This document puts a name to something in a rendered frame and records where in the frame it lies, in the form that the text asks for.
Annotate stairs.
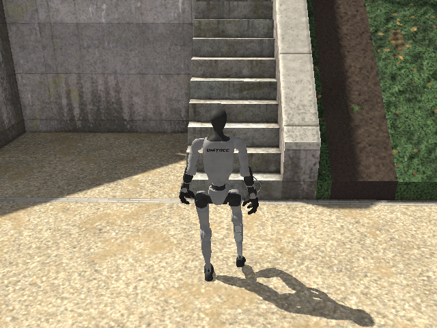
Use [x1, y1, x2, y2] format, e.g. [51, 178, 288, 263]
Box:
[185, 0, 283, 199]

